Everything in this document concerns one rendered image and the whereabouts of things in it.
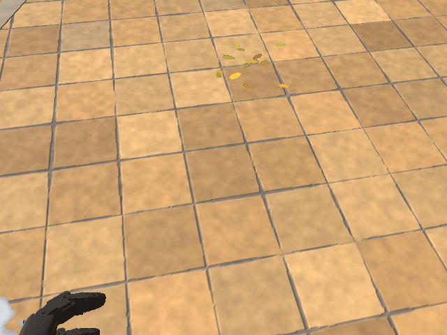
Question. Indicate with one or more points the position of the robot left hand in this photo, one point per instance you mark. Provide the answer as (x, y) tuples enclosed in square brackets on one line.
[(60, 309)]

